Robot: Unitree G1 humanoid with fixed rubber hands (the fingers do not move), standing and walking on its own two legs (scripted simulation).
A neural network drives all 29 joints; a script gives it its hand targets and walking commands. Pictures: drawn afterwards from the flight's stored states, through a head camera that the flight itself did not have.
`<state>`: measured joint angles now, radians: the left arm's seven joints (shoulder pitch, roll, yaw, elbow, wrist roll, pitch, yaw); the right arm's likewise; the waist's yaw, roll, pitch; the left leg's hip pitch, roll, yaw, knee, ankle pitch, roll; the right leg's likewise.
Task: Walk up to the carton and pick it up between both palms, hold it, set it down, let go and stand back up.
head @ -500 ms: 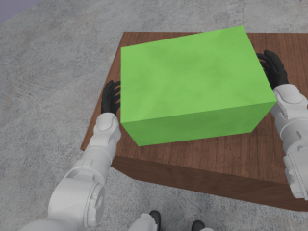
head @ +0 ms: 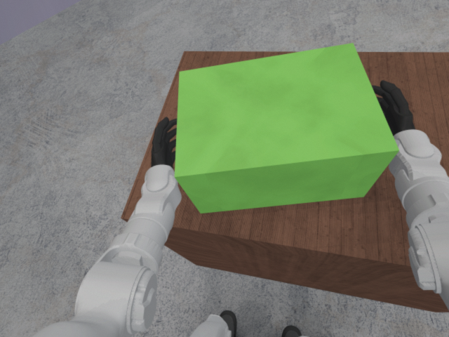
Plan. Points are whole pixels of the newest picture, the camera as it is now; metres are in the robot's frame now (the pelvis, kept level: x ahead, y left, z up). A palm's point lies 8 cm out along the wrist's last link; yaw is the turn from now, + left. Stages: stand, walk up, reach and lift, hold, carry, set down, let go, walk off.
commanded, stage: reach and lift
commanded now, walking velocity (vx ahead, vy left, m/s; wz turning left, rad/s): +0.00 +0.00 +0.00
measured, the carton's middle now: (271, 134) +0.49 +0.03 +0.00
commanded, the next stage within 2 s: none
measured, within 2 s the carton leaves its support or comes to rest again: leaves its support in 1.64 s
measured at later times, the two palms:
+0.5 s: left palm (163, 164) +0.40 +0.22 +0.02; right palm (396, 129) +0.51 -0.18 +0.02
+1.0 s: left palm (164, 170) +0.39 +0.21 +0.02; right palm (400, 134) +0.49 -0.18 +0.03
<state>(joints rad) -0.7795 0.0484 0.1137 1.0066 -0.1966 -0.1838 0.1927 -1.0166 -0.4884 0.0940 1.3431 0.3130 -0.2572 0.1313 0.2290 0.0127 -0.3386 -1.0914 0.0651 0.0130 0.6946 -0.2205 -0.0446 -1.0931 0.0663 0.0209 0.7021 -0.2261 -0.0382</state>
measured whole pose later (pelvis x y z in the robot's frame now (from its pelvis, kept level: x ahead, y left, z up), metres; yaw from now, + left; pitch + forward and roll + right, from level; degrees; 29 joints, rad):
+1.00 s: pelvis +0.02 +0.00 +0.02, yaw +0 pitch +32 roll +0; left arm -0.67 -0.04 0.30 1.05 -0.03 -0.34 0.13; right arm -0.96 -0.43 -0.20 1.49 -0.07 -0.46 0.15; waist 0.19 0.02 -0.31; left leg -0.92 0.05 0.03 0.53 -0.17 -0.03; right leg -0.93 0.05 0.01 0.54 -0.18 -0.03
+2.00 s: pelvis +0.00 +0.01 +0.02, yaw +1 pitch +26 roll -1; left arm -0.63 0.05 0.05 0.97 -0.24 -0.10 0.20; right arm -0.94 -0.43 -0.04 1.41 0.10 -0.20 0.15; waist 0.16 0.00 -0.36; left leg -0.86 0.05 0.02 0.59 -0.18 -0.02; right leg -0.84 0.03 -0.02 0.57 -0.18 -0.02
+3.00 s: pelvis +0.04 +0.02 +0.05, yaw +4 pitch +10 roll -1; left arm -0.41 0.07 0.15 0.39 -0.04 0.25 0.12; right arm -0.55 -0.29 -0.09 0.79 0.20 0.03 0.05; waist 0.02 -0.02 -0.17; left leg -0.37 0.02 -0.02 0.35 -0.16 -0.01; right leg -0.31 0.01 -0.05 0.28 -0.15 -0.01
